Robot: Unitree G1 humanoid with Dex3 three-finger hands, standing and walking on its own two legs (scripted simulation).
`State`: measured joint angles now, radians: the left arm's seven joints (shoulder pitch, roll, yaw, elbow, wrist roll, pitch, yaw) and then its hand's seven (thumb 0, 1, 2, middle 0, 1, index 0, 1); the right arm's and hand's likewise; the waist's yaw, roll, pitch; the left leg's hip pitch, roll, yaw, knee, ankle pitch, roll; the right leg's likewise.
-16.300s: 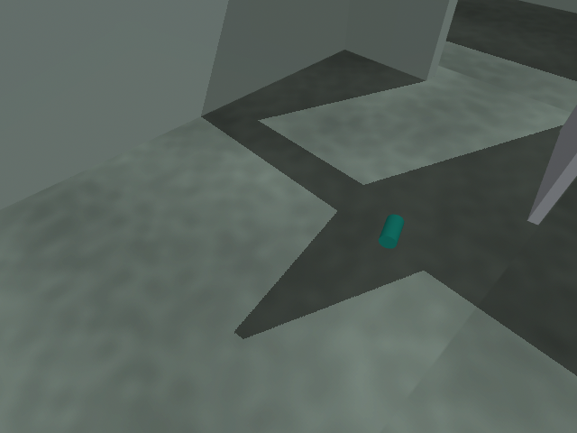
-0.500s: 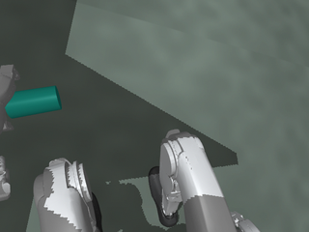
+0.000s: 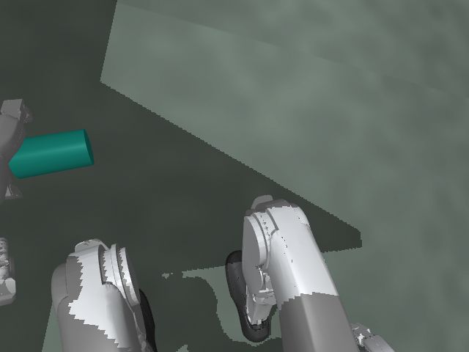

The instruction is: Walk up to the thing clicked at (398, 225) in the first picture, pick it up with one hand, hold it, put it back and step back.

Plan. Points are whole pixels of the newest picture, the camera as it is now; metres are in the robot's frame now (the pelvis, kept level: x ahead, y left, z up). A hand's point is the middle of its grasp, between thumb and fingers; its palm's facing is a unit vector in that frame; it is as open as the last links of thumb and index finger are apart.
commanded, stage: rise first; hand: left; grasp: from above
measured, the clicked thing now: (53, 153) +0.52 +0.26 -0.29
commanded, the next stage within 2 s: approach in 0.08 s
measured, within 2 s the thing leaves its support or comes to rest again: neither
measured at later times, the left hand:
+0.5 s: hand (38, 138) +0.50 +0.24 -0.17, palm faces -0.45 -0.03 -0.89, open 13.8 cm
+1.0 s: hand (14, 157) +0.48 +0.28 -0.18, palm faces -0.52 -0.05 -0.85, open 13.6 cm
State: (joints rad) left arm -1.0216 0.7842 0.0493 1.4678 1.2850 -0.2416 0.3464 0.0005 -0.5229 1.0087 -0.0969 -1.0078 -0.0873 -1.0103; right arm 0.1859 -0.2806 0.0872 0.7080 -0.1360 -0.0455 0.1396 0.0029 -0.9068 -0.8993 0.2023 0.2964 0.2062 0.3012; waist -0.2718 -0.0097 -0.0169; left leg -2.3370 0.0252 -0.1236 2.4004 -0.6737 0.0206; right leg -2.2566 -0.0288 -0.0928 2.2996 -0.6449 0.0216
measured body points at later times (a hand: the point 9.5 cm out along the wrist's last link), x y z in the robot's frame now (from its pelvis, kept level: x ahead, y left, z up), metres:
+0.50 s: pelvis +0.00 +0.00 +0.00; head +0.25 +0.08 +0.37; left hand +0.52 +0.24 -0.12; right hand +0.03 -0.27 -0.09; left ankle +0.08 +0.12 -0.30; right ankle +0.11 -0.12 -0.30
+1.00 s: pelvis +0.00 +0.00 -0.01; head +0.25 +0.07 +0.35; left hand +0.50 +0.28 -0.13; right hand +0.03 -0.27 -0.10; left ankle +0.08 +0.12 -0.30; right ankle +0.11 -0.12 -0.30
